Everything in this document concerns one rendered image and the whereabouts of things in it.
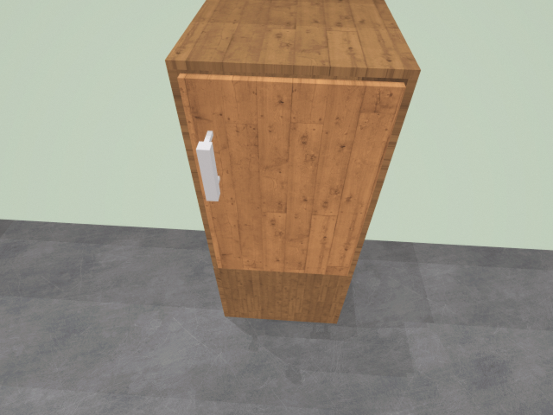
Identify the handle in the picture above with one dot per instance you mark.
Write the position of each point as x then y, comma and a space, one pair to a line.
208, 168

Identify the cupboard door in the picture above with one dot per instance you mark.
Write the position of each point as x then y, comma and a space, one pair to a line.
298, 161

